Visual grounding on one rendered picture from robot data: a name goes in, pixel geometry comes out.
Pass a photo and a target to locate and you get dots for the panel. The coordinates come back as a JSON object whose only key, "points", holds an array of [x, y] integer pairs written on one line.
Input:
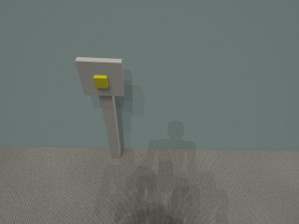
{"points": [[89, 67]]}

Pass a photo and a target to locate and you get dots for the button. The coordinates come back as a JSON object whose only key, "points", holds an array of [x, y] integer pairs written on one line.
{"points": [[100, 81]]}

